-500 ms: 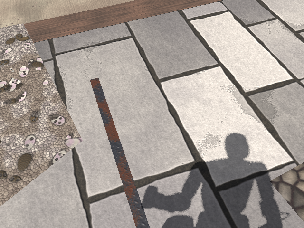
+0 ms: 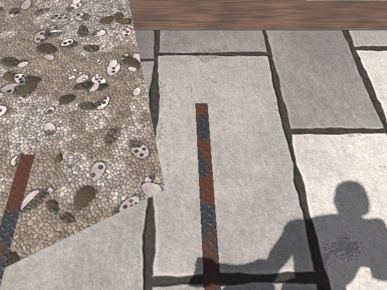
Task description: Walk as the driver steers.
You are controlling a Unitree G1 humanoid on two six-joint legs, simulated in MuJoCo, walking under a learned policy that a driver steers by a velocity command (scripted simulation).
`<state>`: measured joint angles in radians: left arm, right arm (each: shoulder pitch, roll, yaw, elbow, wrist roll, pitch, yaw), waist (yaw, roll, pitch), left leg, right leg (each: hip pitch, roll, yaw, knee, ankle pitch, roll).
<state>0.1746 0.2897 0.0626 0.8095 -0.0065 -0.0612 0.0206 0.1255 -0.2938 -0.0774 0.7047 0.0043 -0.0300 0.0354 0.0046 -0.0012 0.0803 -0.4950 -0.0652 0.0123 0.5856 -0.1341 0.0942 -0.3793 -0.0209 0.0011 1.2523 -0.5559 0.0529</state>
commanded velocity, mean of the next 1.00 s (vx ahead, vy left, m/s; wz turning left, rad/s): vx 0.04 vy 0.00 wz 0.17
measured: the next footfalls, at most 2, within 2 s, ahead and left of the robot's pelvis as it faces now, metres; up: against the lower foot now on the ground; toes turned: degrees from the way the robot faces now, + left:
right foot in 0.40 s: +0.16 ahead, -0.17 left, +0.00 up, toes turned +9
